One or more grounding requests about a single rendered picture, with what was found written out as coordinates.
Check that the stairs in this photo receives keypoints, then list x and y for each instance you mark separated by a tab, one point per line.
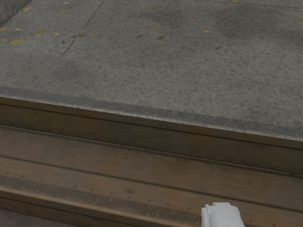
69	167

